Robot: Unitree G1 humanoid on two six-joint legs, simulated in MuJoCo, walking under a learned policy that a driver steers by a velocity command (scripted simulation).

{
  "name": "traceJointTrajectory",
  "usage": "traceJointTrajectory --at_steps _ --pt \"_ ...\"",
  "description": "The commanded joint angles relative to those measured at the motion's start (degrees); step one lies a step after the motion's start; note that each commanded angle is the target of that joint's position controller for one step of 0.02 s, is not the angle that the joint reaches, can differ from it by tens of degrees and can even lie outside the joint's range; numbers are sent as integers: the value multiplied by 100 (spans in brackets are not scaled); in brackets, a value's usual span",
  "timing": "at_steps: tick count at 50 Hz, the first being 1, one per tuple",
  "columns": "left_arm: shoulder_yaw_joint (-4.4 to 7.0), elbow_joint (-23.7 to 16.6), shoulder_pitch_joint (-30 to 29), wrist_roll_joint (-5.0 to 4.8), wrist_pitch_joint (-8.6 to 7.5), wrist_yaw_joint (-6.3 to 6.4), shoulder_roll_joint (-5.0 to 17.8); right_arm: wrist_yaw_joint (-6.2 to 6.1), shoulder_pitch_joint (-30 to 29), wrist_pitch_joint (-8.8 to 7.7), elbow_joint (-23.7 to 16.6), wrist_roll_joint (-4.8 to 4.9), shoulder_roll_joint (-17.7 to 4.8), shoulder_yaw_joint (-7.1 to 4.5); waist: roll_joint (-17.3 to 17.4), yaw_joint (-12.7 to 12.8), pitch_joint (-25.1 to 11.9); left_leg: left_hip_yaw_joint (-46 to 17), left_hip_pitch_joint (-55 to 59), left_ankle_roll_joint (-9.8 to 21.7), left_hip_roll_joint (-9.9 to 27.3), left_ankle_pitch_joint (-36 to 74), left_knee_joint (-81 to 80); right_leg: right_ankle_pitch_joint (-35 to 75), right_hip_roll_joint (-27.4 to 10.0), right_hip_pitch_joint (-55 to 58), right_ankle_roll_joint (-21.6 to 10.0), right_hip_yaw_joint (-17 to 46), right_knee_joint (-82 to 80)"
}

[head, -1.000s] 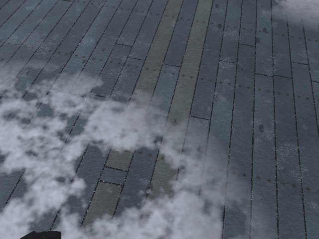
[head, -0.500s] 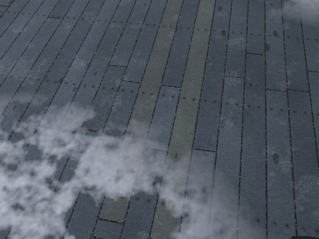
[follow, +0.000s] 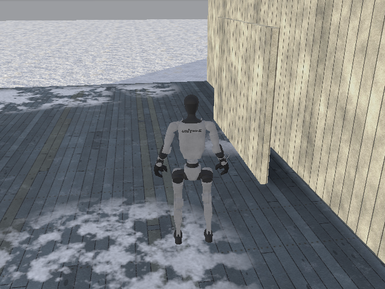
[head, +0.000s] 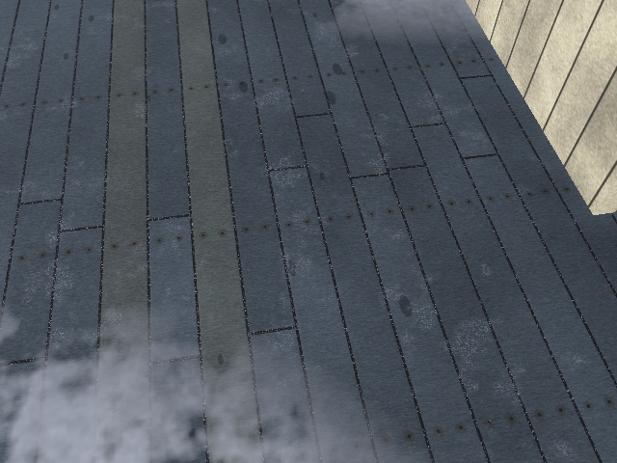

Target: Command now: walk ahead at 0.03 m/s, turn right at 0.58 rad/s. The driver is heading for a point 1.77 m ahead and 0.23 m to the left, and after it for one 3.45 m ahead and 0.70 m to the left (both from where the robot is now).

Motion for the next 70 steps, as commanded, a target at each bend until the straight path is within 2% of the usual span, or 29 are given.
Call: traceJointTrajectory --at_steps 1,4,6,7,8,9,11,14,22,25,30,31,32,33,34,35,38,43,47,51,53,54,55,56,57,59,63,66,70 --pt "84 -456 136 10 -55 -80 392 -1 -219 -38 -373 51 -1084 -305 1131 6 -1083 -830 777 1272 1482 1269 -677 216 -64 594 -133 -243 -640" --pt "104 -437 318 49 -57 -148 380 48 -184 -13 -265 186 -1138 -300 1077 148 -1033 -768 710 1077 1468 921 -357 599 120 1216 -427 -426 -1842" --pt "151 -299 686 106 -74 -145 495 77 123 1 -59 265 -896 -224 693 271 -927 -394 55 470 1128 104 311 1536 161 2223 -783 -217 -3109" --pt "233 -401 699 140 -79 -59 982 141 289 -14 -125 30 -432 -79 -862 22 -962 294 -1024 -191 500 -1586 1792 2821 -1232 2909 -1230 1614 -3507" --pt "245 -568 444 262 -130 -64 1262 99 -1 -38 -342 -22 -588 -130 -1502 135 -765 18 -1791 -445 -43 -3025 2775 3547 -2216 2302 -2268 2492 -3598" --pt "163 -539 432 374 -239 -80 931 50 -262 -19 -314 65 -862 -202 -1015 369 -850 -449 -1565 -428 146 -2817 3420 2900 -1975 1908 -2334 2188 -3744" --pt "-9 -407 -145 302 -391 -100 420 23 161 82 56 130 -764 -226 -702 2 -717 -610 -1302 -408 267 -2006 3461 2159 -1251 1768 -1671 1219 -3721" --pt "-166 -246 -372 293 -486 -56 32 61 509 149 329 145 -672 -205 -730 -128 -641 -662 -643 -577 218 -1284 3229 2863 -960 1568 -1514 463 -3672" --pt "115 -37 -124 166 -265 98 634 93 118 183 -10 246 -737 -146 -549 295 -544 -383 -934 -559 188 -2038 2389 3547 -1701 2541 -2006 880 -3410" --pt "195 23 -18 108 -262 104 713 151 53 203 -80 268 -640 -113 -481 390 -545 -192 -905 -336 208 -2033 2234 1055 -1772 2483 -1978 962 -3923" --pt "232 66 -525 -99 -387 -28 683 308 965 78 332 281 -606 -166 -424 -258 -440 346 968 345 -147 -1021 256 -242 -1333 1453 -1430 111 -3737" --pt "170 65 -589 -75 -424 -48 418 286 1538 56 594 294 -746 -242 -124 -448 -556 117 1851 522 -170 -1061 35 -207 -1027 842 -1140 -337 -2940" --pt "35 -110 -828 82 -491 -111 -34 209 2163 17 717 324 -1228 -392 1196 -605 -691 -1692 2752 994 1010 -1309 -489 -524 -430 -412 -612 -1130 -804" --pt "39 -529 -1285 81 -636 -129 12 274 2102 -138 481 217 -1819 -475 1814 -630 -372 -4379 2925 2029 2046 -2082 -1213 -1382 504 -2223 -396 -566 352" --pt "112 -499 -1343 -53 -776 -189 356 288 1723 -279 322 136 -1402 -362 1099 -554 -168 -4277 2767 2074 2102 -2281 -1456 -1106 86 -2521 -460 103 897" --pt "161 -400 -1135 -108 -862 -257 541 259 1407 -365 248 163 -1132 -267 969 -305 45 -3671 2661 1809 1836 -2002 -1419 -377 -94 -2570 -546 177 837" --pt "195 -176 -965 152 -964 -252 555 169 1235 -361 140 226 -937 -166 690 -134 61 -2463 2313 1312 1200 -329 -1399 893 -223 -1979 -400 54 118" --pt "35 -318 -1462 78 -997 -284 126 23 1548 -323 121 205 -1104 -224 713 -298 86 -1672 1574 1061 699 676 -1375 2255 159 -1062 -164 -167 -1554" --pt "-1 -531 -1972 2 -1048 -377 143 -4 1868 -299 217 273 -1157 -259 854 -478 247 -1900 1338 1010 814 510 -1253 2556 281 -578 -207 -117 -2363" --pt "79 -422 -1504 -1 -1115 -406 390 -20 1778 -271 269 251 -1143 -283 1082 -213 68 -2005 1873 822 1095 1581 -819 2280 252 3 -508 -105 -2642" --pt "243 -174 -473 27 -1106 -320 703 5 1691 -235 234 195 -1052 -243 1126 342 -710 -1658 1853 605 725 3498 567 2129 454 1521 -862 -402 -2793" --pt "289 -37 515 111 -1091 -280 896 17 1627 -223 115 122 -853 -153 920 788 -1558 -1590 932 447 479 2747 1980 2026 -210 3261 -1230 242 -2455" --pt "409 212 1309 208 -1057 -289 1407 37 2485 -293 33 175 -187 26 -946 482 -2673 -1240 -1154 3 -486 -501 4369 745 -1737 5431 -2240 3119 -2769" --pt "282 346 1405 92 -1078 -368 952 66 2436 -383 108 318 -494 16 -1479 558 -2694 -1627 -1903 8 -649 -2443 5122 -249 -1981 5399 -2395 4705 -3858" --pt "179 327 910 3 -1049 -336 630 111 1719 -427 -17 409 -920 -96 -972 557 -1525 -1463 -2403 48 -274 -2144 5439 -572 -1802 4535 -2164 3867 -3958" --pt "83 251 316 72 -949 -296 423 142 817 -536 -238 206 -914 -75 -74 340 -550 -1025 -2182 124 213 -1390 4812 441 -1312 2819 -1970 2609 -4135" --pt "42 243 163 42 -956 -222 397 179 947 -530 -259 99 -564 -6 -355 -85 -352 -833 -1511 -37 453 -1175 3580 1487 -909 1654 -2071 1817 -4547" --pt "123 277 253 -22 -929 -138 646 201 303 -574 -472 32 -369 124 -316 61 -162 -647 -1099 -221 345 -263 2168 1690 -668 1092 -1965 1256 -4640" --pt "179 374 761 -97 -826 -102 797 277 -377 -642 -639 146 -507 103 -275 333 -227 -677 -515 -373 22 852 1038 1536 -659 1142 -1708 1303 -4322"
